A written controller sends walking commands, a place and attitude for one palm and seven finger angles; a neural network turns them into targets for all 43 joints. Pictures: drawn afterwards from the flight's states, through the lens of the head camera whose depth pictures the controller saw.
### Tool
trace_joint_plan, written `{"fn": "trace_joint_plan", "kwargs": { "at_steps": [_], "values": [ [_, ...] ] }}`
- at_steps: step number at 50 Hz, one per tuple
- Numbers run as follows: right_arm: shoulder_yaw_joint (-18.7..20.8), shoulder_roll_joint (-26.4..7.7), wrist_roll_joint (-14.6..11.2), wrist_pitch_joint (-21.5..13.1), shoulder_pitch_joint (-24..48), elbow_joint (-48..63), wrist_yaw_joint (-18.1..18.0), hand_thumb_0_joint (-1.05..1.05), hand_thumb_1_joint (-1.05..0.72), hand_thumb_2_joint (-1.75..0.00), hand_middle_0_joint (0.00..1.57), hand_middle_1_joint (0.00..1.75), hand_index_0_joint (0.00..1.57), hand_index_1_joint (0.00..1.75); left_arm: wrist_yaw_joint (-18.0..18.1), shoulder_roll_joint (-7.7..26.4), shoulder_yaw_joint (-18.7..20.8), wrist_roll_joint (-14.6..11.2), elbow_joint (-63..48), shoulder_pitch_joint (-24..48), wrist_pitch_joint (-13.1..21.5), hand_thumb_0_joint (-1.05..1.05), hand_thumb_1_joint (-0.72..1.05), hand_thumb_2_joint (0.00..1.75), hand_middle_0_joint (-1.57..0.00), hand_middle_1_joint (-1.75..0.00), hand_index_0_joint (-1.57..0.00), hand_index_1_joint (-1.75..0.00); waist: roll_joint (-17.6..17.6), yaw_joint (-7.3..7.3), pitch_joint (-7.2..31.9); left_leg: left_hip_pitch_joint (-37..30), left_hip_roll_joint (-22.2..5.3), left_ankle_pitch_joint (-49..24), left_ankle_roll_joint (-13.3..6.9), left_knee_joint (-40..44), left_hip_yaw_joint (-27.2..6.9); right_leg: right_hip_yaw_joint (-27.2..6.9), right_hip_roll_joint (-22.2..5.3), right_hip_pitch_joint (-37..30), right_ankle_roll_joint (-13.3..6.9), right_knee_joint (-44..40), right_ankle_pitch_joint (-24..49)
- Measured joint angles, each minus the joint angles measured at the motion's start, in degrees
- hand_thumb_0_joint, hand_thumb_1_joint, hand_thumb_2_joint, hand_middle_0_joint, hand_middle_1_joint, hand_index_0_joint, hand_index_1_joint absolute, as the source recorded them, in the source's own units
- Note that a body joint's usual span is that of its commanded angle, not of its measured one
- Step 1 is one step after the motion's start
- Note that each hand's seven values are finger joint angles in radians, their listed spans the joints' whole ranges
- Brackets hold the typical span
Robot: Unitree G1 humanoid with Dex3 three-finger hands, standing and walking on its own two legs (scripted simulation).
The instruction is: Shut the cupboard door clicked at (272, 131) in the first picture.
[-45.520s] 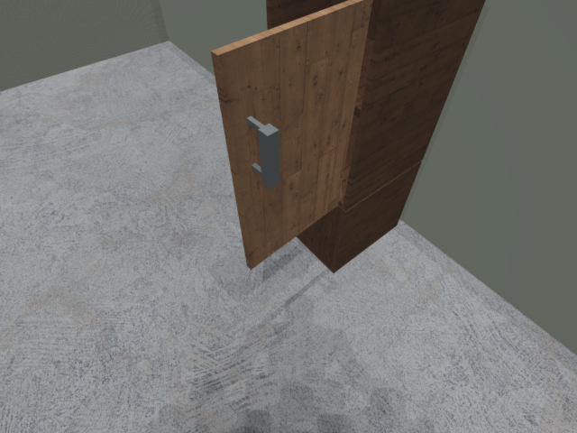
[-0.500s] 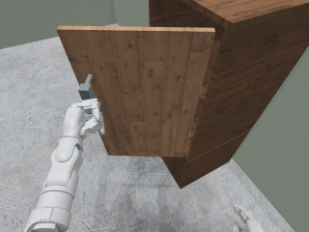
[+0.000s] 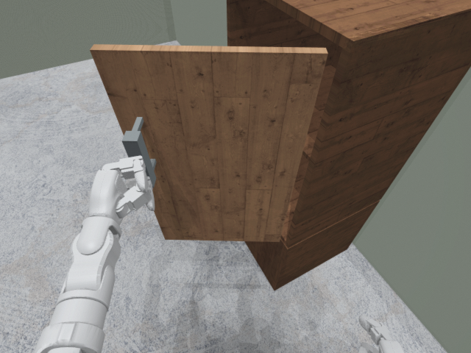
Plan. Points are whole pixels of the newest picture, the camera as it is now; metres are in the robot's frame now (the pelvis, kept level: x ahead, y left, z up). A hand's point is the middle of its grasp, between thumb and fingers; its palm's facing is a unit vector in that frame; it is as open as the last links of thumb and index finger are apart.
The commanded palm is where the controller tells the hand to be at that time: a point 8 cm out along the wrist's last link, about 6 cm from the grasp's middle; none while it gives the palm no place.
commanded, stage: push the door shut along its arc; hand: left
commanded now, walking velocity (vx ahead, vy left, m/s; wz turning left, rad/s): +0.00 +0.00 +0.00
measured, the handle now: (143, 152) +0.45 +0.19 +0.09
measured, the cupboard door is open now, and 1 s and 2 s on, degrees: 61 41 29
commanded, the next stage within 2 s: pull the fist back off the door in 1.82 s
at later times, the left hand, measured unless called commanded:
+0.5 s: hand (155, 166) +0.41 +0.16 +0.09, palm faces -0.10 -0.99 -0.04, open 3.1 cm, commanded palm +0.41 +0.19 +0.09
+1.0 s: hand (184, 141) +0.48 +0.11 +0.09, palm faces -0.26 -0.96 -0.01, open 3.1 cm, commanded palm +0.48 +0.16 +0.09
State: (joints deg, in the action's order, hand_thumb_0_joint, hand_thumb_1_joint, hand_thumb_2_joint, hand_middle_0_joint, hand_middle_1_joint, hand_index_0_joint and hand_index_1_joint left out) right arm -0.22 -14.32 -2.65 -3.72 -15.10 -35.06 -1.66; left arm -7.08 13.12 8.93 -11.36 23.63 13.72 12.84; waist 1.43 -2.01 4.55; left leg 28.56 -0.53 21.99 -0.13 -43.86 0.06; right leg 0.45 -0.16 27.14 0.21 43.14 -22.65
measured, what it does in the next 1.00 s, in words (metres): stands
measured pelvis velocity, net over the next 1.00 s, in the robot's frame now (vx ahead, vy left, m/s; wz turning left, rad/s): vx -0.02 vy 0.01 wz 0.00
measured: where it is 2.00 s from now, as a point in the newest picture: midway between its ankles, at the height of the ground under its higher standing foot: outside the picture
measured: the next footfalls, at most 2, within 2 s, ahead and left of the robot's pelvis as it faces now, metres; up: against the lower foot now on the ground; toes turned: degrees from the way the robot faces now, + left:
none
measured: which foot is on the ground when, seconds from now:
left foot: down 0.00-1.00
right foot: down 0.00-1.00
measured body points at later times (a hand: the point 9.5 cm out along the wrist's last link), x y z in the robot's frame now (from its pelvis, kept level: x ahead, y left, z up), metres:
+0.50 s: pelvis -0.02 +0.01 -0.01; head +0.04 +0.01 +0.44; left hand +0.41 +0.21 +0.10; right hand +0.07 -0.25 -0.12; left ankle +0.00 +0.12 -0.71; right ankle -0.01 -0.12 -0.71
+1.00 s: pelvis -0.02 +0.01 -0.02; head +0.08 +0.01 +0.42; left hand +0.49 +0.17 +0.10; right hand -0.01 -0.26 -0.14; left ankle +0.00 +0.12 -0.71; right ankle -0.01 -0.12 -0.71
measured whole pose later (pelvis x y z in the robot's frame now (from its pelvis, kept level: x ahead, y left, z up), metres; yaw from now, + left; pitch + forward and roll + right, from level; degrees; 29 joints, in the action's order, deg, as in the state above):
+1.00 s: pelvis -0.02 +0.01 -0.02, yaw +0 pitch +16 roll -2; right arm -1.0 -15.8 -0.9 -3.3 -21.7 -39.3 -1.3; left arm -19.8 23.9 12.7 -7.8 67.7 57.4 16.3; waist 1.5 -9.8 3.8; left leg 45.9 -0.7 22.5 -0.7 -52.5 -0.9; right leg 1.3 0.0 43.5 0.5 50.3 -22.7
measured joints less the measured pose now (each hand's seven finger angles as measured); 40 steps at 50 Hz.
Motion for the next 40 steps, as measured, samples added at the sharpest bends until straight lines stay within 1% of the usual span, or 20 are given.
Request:
{"fn": "trace_joint_plan", "kwargs": {
  "at_steps": [4, 9, 16, 22, 27, 31, 40],
  "values": [
    [-0.39, 0.02, -0.10, 0.06, 0.45, 0.28, -0.15, 0.02, -0.91, -0.89, 0.21, 0.30, 0.20, 0.30, -0.63, 0.37, -0.77, 0.43, 2.25, 1.93, -0.18, 0.02, 0.90, 0.90, -1.30, -1.51, -1.30, -1.50, -0.03, -0.11, -0.22, 0.23, 0.19, -0.04, -0.11, -0.38, -0.25, 0.25, -0.19, 0.03, 0.11, 0.24, -0.02],
    [-0.90, 0.11, -0.09, 0.34, 1.13, -0.25, -0.49, 0.01, -0.91, -0.89, 0.21, 0.30, 0.20, 0.30, -1.67, 1.25, -1.12, 0.80, 8.31, 8.29, 0.05, 0.02, 0.89, 0.90, -1.30, -1.51, -1.31, -1.50, -0.27, -0.50, -0.90, 1.44, 0.37, -0.14, -0.20, -1.23, -0.58, 0.58, -0.36, 1.01, 0.16, 0.91, 0.04],
    [-0.96, -0.03, -0.03, 0.88, -0.34, -1.23, -0.39, 0.01, -0.91, -0.89, 0.21, 0.30, 0.21, 0.30, -4.19, 3.10, 0.08, 0.67, 16.95, 15.46, 1.26, 0.02, 0.88, 0.90, -1.34, -1.50, -1.31, -1.50, -0.32, -1.10, -0.90, 3.44, 0.54, -0.36, -0.34, -2.00, -0.76, 0.76, -0.52, 2.84, 0.25, 1.53, 0.24],
    [-0.63, -0.44, -0.02, 1.12, -2.43, -2.71, -0.20, 0.01, -0.91, -0.89, 0.21, 0.30, 0.21, 0.30, -5.74, 4.57, 0.19, 0.62, 23.78, 21.03, 2.87, 0.02, 0.89, 0.90, -1.34, -1.50, -1.32, -1.50, -0.25, -1.64, -0.88, 5.48, 0.70, -0.33, -0.45, -3.06, -1.03, 1.03, -0.66, 4.65, 0.34, 2.39, 0.19],
    [-0.47, -0.82, 0.17, 0.98, -3.67, -4.09, -0.26, 0.01, -0.91, -0.89, 0.21, 0.30, 0.21, 0.30, -7.21, 5.85, 0.30, 0.63, 29.73, 26.14, 4.10, 0.02, 0.89, 0.90, -1.33, -1.50, -1.33, -1.50, -0.25, -2.44, -0.94, 7.52, 0.78, -0.27, -0.52, -4.15, -1.24, 1.23, -0.73, 6.53, 0.38, 3.31, 0.14],
    [-0.45, -1.05, 0.45, 0.75, -4.34, -4.77, -0.24, 0.01, -0.91, -0.89, 0.21, 0.30, 0.21, 0.30, -8.62, 6.97, 0.99, 0.85, 33.90, 29.94, 4.75, 0.02, 0.89, 0.90, -1.32, -1.50, -1.33, -1.50, -0.39, -3.36, -0.93, 9.24, 0.71, -0.26, -0.55, -4.92, -1.24, 1.20, -0.66, 8.23, 0.38, 4.00, 0.18],
    [-0.30, -1.46, 1.05, 0.17, -5.77, -5.02, -0.03, 0.01, -0.91, -0.89, 0.21, 0.30, 0.21, 0.30, -10.73, 9.21, 1.64, 1.68, 39.71, 36.98, 5.10, 0.02, 0.90, 0.90, -1.30, -1.50, -1.32, -1.50, -0.37, -5.39, -0.79, 13.60, 0.44, -0.01, -0.56, -6.91, -1.26, 1.19, -0.38, 12.48, 0.37, 5.68, 0.14]
  ]
}}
